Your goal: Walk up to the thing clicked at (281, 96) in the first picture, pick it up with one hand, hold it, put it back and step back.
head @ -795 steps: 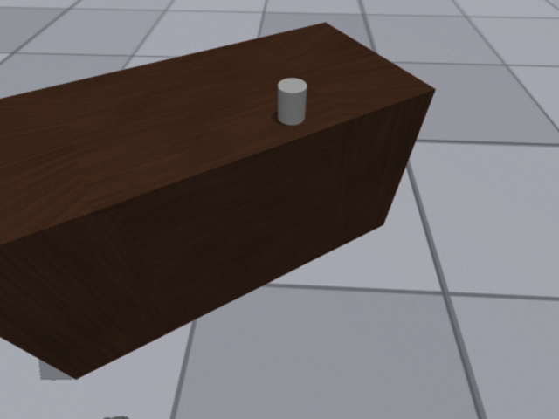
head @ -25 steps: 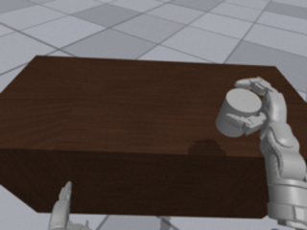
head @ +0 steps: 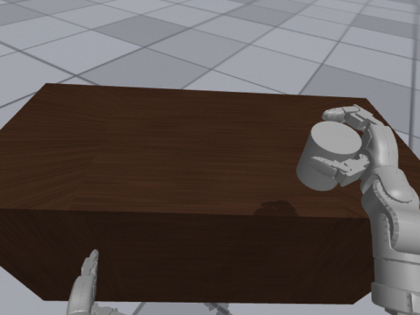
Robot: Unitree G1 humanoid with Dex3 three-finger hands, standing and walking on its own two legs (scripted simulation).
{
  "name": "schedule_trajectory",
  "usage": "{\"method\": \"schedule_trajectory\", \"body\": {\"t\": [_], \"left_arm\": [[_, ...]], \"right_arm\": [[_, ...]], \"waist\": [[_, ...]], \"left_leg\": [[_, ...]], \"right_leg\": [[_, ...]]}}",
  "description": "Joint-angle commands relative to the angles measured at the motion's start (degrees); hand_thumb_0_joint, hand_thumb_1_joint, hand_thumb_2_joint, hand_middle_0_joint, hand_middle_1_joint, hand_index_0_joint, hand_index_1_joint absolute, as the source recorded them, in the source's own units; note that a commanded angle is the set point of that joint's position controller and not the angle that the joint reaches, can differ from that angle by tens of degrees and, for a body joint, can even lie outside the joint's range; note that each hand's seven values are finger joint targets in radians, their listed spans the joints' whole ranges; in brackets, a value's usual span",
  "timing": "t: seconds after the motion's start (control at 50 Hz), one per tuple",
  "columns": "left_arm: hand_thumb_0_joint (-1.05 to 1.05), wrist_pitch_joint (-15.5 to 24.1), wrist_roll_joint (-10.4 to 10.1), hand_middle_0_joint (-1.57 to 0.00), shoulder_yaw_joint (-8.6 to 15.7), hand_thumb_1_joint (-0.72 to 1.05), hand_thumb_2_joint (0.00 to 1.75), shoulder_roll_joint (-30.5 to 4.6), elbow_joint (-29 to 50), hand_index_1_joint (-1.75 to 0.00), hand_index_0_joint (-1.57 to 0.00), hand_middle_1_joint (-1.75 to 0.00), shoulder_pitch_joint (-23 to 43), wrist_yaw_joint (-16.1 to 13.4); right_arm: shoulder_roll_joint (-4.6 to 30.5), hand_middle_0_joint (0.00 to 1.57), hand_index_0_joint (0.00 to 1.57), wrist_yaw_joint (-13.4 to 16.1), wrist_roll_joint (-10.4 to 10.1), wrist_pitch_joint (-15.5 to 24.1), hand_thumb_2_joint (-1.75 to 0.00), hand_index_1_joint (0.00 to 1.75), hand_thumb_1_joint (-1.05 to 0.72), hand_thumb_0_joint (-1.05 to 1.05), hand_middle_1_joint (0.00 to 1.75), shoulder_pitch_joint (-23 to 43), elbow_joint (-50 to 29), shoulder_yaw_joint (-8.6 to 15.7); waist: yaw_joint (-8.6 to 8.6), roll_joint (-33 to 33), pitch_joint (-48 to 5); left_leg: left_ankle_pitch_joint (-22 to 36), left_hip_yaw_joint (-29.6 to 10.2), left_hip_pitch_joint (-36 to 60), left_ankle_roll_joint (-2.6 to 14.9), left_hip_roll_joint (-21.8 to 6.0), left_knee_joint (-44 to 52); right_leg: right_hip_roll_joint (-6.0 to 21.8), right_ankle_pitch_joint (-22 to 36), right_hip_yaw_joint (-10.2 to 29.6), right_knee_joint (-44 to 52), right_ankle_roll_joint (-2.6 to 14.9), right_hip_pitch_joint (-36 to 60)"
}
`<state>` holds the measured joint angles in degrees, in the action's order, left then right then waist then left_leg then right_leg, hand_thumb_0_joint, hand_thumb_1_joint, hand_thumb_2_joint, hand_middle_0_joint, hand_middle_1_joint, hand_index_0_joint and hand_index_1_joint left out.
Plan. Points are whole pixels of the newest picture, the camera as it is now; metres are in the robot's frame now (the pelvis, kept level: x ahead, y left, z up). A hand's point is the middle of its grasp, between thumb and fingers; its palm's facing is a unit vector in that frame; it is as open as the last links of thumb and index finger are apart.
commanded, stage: hold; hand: right
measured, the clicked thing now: (325, 156) +0.34 -0.17 +0.18
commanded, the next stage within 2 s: none
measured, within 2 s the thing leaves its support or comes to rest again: neither
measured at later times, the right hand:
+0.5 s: hand (339, 143) +0.33 -0.17 +0.22, palm faces +0.10 +0.99 -0.04, open 11.0 cm
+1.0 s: hand (341, 154) +0.32 -0.17 +0.21, palm faces +0.10 +0.99 -0.04, open 11.0 cm
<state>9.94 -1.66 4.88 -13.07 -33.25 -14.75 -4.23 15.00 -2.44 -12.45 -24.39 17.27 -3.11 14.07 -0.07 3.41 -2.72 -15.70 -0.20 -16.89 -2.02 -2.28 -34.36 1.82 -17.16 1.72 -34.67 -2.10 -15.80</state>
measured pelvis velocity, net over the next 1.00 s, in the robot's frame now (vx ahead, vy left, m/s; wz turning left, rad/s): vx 0.00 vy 0.00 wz -0.01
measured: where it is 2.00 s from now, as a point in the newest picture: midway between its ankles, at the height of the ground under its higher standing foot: outside the picture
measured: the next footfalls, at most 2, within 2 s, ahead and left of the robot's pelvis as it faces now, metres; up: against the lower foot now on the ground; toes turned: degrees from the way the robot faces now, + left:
none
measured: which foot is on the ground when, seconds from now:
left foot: down 0.00-1.00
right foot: down 0.00-1.00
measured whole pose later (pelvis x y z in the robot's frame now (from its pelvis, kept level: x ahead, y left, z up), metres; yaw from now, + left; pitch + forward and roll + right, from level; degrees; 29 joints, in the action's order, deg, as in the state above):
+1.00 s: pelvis +0.00 +0.00 +0.00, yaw +0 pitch -2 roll +0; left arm 13.0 -1.5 5.6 -12.8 -35.8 -13.6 -4.2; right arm 14.8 -3.7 -13.5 -30.6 12.3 -11.5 15.5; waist -0.1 3.7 -2.9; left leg -16.0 0.2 -16.0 -2.0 -2.5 -34.4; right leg 1.6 -17.1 2.1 -34.4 -2.1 -14.9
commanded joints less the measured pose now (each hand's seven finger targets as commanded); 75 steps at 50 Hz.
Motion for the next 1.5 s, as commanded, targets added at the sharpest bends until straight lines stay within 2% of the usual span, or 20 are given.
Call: {"method": "schedule_trajectory", "body": {"t": [0.0,0.08,0.14,0.26,0.36,0.42,0.52,0.58,0.68,0.72,0.82,0.94,1.0,1.04,1.08,1.14,1.24,1.38,1.42,1.48], "left_arm": [[0.0,3.21,0.11,-0.04,2.6,-0.54,0.04,-7.41,9.07,-0.04,-0.05,-0.05,7.65,-0.17],[0.0,3.32,-0.09,-0.04,1.26,-0.54,0.04,-5.69,9.32,-0.04,-0.05,-0.05,8.1,0.07],[0.0,3.53,-0.26,-0.05,4.51,-0.54,0.04,-8.94,8.28,-0.04,-0.05,-0.05,8.17,-0.04],[0.0,4.5,-0.34,-0.05,0.74,-0.54,0.05,-5.22,9.58,-0.04,-0.05,-0.05,8.26,0.55],[0.0,4.5,-0.1,-0.05,2.93,-0.55,0.05,-7.39,8.6,-0.04,-0.05,-0.05,7.81,0.01],[0.0,4.43,0.05,-0.04,3.92,-0.54,0.05,-8.13,8.55,-0.04,-0.05,-0.05,8.04,-0.21],[0.0,4.36,-0.2,-0.05,2.49,-0.55,0.05,-6.64,7.32,-0.05,-0.05,-0.05,8.87,0.07],[0.0,4.31,-0.15,-0.05,3.73,-0.55,0.05,-7.53,7.45,-0.05,-0.05,-0.05,8.49,0.03],[0.0,4.7,-0.35,-0.05,1.77,-0.55,0.05,-5.39,6.75,-0.05,-0.05,-0.05,8.5,0.5],[0.0,5.04,-0.31,-0.05,4.22,-0.55,0.05,-8.03,7.49,-0.05,-0.05,-0.05,8.87,0.28],[0.0,6.02,0.0,-0.05,1.99,-0.55,0.05,-6.02,7.47,-0.05,-0.05,-0.05,8.48,0.14],[0.0,6.39,0.25,-0.05,3.75,-0.55,0.05,-7.94,7.2,-0.05,-0.05,-0.05,9.49,-0.52],[0.0,6.55,0.26,-0.05,0.68,-0.55,0.05,-4.25,6.55,-0.05,-0.05,-0.05,8.49,-0.07],[0.0,6.58,0.2,-0.05,1.35,-0.55,0.06,-5.03,6.77,-0.05,-0.05,-0.05,8.92,-0.12],[0.0,6.55,0.31,-0.05,1.66,-0.55,0.05,-5.6,7.1,-0.05,-0.05,-0.05,9.09,-0.15],[0.0,6.89,0.41,-0.05,3.23,-0.55,0.05,-7.37,8.31,-0.05,-0.05,-0.05,10.22,-0.49],[0.0,7.53,0.4,-0.05,1.41,-0.56,0.06,-5.62,8.15,-0.05,-0.05,-0.05,10.21,-0.57],[0.0,7.63,0.58,-0.05,3.62,-0.56,0.06,-8.01,7.94,-0.05,-0.05,-0.05,8.79,-1.01],[0.0,7.2,0.54,-0.05,1.56,-0.56,0.06,-5.3,5.56,-0.05,-0.05,-0.05,7.69,-0.68],[0.0,7.26,0.64,-0.05,2.55,-0.56,0.06,-6.11,5.79,-0.05,-0.05,-0.05,8.29,-0.77]], "right_arm": [[13.28,1.23,1.3,0.16,-1.12,4.29,-1.33,1.45,0.03,0.0,1.45,27.76,-18.15,6.58],[11.64,1.24,1.3,-0.51,-1.69,3.18,-1.33,1.46,0.0,0.0,1.46,25.51,-16.61,6.12],[12.51,1.23,1.29,-1.06,-1.92,2.14,-1.33,1.45,0.03,0.0,1.45,26.35,-16.13,6.53],[11.3,1.22,1.28,-1.43,-2.45,1.92,-1.31,1.43,0.01,0.0,1.43,26.92,-23.1,5.67],[13.46,1.23,1.3,-1.28,-2.06,0.39,-1.33,1.46,0.0,0.0,1.46,23.48,-21.62,8.05],[12.4,1.23,1.29,-0.97,-2.09,-0.32,-1.32,1.44,0.0,0.0,1.44,24.51,-23.79,7.11],[11.67,1.23,1.29,-1.15,-2.24,-1.62,-1.32,1.44,0.0,0.0,1.44,21.72,-21.24,7.17],[12.51,1.22,1.29,-1.53,-2.21,-1.52,-1.31,1.43,-0.01,0.0,1.43,22.17,-22.62,7.75],[11.43,1.22,1.29,-1.9,-2.42,-1.43,-1.31,1.43,0.0,0.0,1.43,20.72,-23.11,7.05],[11.94,1.23,1.29,-1.71,-2.36,-1.22,-1.32,1.44,0.0,0.0,1.44,21.88,-23.92,7.25],[10.22,1.24,1.31,-1.52,-2.16,-0.45,-1.34,1.46,-0.02,0.0,1.46,21.5,-24.44,5.61],[11.24,1.23,1.29,-0.97,-2.15,-0.05,-1.31,1.44,-0.02,0.0,1.44,20.44,-24.54,7.1],[11.34,1.25,1.31,-0.97,-1.81,0.37,-1.34,1.46,-0.04,0.0,1.46,19.72,-23.63,7.28],[10.04,1.25,1.31,-1.05,-1.91,0.47,-1.34,1.46,-0.03,0.0,1.46,18.52,-23.58,5.99],[11.71,1.25,1.32,-0.97,-1.92,0.84,-1.34,1.46,-0.02,0.0,1.46,19.16,-24.69,7.58],[11.43,1.24,1.31,-1.03,-2.03,1.11,-1.33,1.45,-0.02,0.0,1.45,19.37,-27.22,7.16],[9.25,1.24,1.3,-1.23,-2.14,1.19,-1.32,1.45,-0.01,0.0,1.45,20.76,-26.21,4.96],[11.25,1.24,1.3,-1.24,-2.02,0.95,-1.33,1.45,-0.02,0.0,1.45,22.73,-24.76,6.6],[10.55,1.23,1.3,-1.26,-1.68,0.77,-1.33,1.45,-0.03,0.0,1.45,21.28,-23.57,5.99],[11.53,1.24,1.3,-1.03,-1.9,0.7,-1.33,1.44,-0.04,0.0,1.44,21.93,-23.8,7.22]], "waist": [[0.26,-1.41,-13.24],[0.31,-3.53,-11.42],[-0.59,-2.79,-11.92],[0.65,-1.78,-13.28],[0.72,-2.51,-15.34],[0.22,-1.92,-15.28],[0.42,-2.88,-10.84],[0.3,-3.57,-12.24],[0.85,-1.57,-11.36],[0.14,-2.71,-11.83],[0.02,-1.93,-12.26],[0.32,-1.58,-10.32],[0.66,-0.9,-11.32],[0.6,-1.56,-11.2],[0.92,-1.98,-11.04],[0.52,-1.88,-12.6],[-0.35,-1.49,-10.88],[-0.44,-1.63,-12.62],[-0.01,-1.24,-11.33],[0.44,-1.59,-13.33]], "left_leg": [[8.02,3.53,3.06,0.93,1.98,5.8],[4.9,3.58,2.76,0.76,1.87,6.81],[6.83,3.61,1.79,0.84,2.08,6.36],[7.83,3.68,3.56,1.04,1.86,6.05],[12.11,3.5,4.58,0.85,1.5,5.45],[12.6,3.46,4.65,0.83,1.42,5.47],[8.84,3.76,2.88,0.62,1.68,6.31],[9.53,3.57,3.47,0.54,1.43,6.2],[9.09,3.59,3.34,0.67,1.47,6.04],[8.28,3.8,2.69,0.84,1.85,5.92],[6.98,4.01,2.25,1.06,1.97,5.84],[3.82,3.69,2.0,0.84,1.77,6.78],[6.01,3.56,3.18,0.85,1.64,6.3],[6.74,3.84,2.87,0.95,2.16,5.71],[6.27,3.88,3.06,0.88,2.06,5.86],[5.21,3.42,3.2,0.75,1.74,6.27],[4.35,3.76,2.21,0.75,2.05,6.39],[7.62,3.96,2.52,0.82,2.05,5.67],[7.93,3.75,2.77,0.82,1.71,5.93],[10.74,3.59,4.09,0.67,1.57,5.51]], "right_leg": [[-2.29,7.58,-2.11,5.16,2.29,4.82],[-2.43,4.91,-2.12,5.85,2.56,3.54],[-2.29,6.33,-2.06,5.99,2.45,5.07],[-2.45,7.98,-1.93,5.53,2.38,5.44],[-2.69,12.22,-2.15,4.54,2.44,6.65],[-2.78,12.43,-2.22,4.51,2.42,6.71],[-2.82,8.6,-2.17,5.34,2.54,4.78],[-2.92,9.21,-2.29,5.04,2.63,5.33],[-2.93,8.93,-2.17,5.31,2.54,4.68],[-2.54,8.36,-1.96,5.64,2.39,5.53],[-2.36,7.06,-1.56,5.72,2.27,5.94],[-2.73,3.82,-1.96,6.06,2.51,3.84],[-2.78,5.76,-1.94,5.5,2.32,3.96],[-2.29,6.6,-1.57,5.78,2.08,4.23],[-2.44,6.34,-1.66,5.57,2.17,3.86],[-2.69,5.07,-1.94,5.73,2.4,4.56],[-2.39,4.03,-1.63,5.83,2.3,4.32],[-2.32,7.58,-1.53,5.33,2.05,5.67],[-2.76,7.68,-1.86,5.31,2.16,4.62],[-2.75,10.34,-1.95,4.52,2.21,5.48]]}}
